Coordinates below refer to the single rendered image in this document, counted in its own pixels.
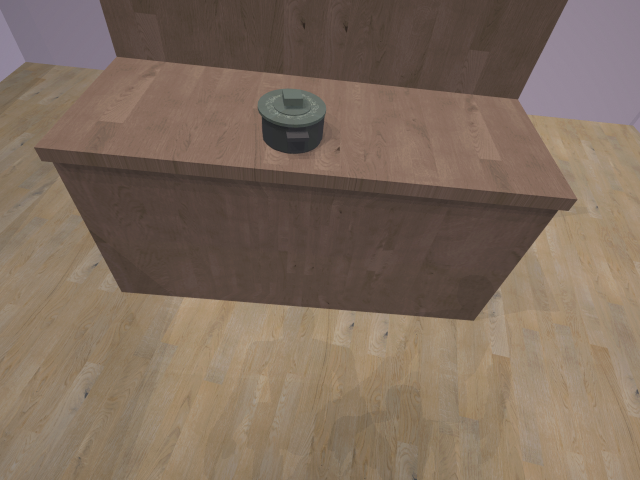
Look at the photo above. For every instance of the lid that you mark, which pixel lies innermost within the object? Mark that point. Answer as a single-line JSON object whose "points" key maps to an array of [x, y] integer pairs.
{"points": [[271, 107]]}

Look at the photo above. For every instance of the table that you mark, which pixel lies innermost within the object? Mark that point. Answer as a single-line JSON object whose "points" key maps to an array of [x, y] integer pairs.
{"points": [[429, 185]]}

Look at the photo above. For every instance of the knob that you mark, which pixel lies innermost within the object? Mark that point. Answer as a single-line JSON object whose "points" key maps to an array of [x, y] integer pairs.
{"points": [[292, 97]]}

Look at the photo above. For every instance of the pot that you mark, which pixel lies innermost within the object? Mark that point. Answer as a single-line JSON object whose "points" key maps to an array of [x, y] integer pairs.
{"points": [[292, 140]]}

